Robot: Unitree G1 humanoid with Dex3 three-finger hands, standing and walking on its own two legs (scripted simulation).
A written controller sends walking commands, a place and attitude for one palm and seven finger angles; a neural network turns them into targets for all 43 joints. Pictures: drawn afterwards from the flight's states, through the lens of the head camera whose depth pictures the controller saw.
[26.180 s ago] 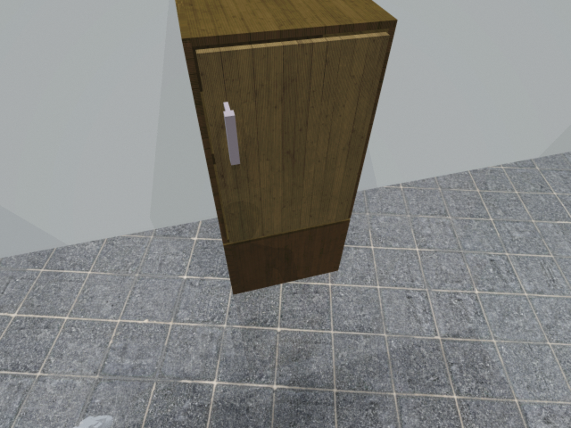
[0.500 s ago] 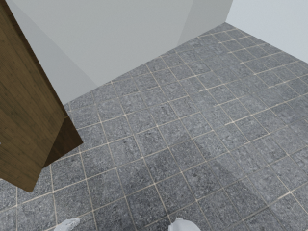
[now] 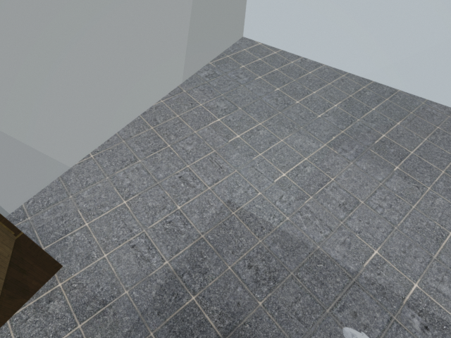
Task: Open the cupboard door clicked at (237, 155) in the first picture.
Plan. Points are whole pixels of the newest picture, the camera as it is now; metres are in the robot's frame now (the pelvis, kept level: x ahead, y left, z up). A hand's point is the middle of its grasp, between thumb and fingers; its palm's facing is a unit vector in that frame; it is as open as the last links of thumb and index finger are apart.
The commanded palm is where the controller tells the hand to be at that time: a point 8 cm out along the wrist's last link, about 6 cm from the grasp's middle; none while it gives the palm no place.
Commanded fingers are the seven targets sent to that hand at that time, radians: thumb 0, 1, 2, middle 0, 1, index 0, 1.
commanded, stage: walk to a spot facing it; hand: left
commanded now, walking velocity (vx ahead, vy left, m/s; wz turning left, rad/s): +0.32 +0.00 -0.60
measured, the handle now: out of the picture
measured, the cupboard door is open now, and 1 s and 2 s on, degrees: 44 44 44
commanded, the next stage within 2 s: turn to face it in 1.08 s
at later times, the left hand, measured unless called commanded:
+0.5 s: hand (214, 240) +0.35 +0.05 -0.15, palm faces -0.30 -0.93 -0.22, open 7.4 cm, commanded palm none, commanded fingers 0.00 0.90 0.90 -0.20 -0.30 -0.20 -0.30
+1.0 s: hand (229, 195) +0.49 +0.02 -0.16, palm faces -0.30 -0.94 -0.17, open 7.4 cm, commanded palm none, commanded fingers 0.00 0.90 0.90 -0.20 -0.30 -0.20 -0.30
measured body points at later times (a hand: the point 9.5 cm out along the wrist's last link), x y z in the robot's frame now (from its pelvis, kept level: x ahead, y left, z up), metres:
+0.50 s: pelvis +0.18 -0.10 +0.00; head +0.23 -0.12 +0.45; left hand +0.37 +0.10 -0.13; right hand +0.08 -0.32 -0.15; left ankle +0.17 +0.07 -0.65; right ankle +0.19 -0.17 -0.73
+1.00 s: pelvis +0.40 -0.15 +0.01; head +0.42 -0.16 +0.46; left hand +0.51 +0.07 -0.14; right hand +0.36 -0.39 -0.14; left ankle +0.45 -0.03 -0.73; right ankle +0.39 -0.28 -0.68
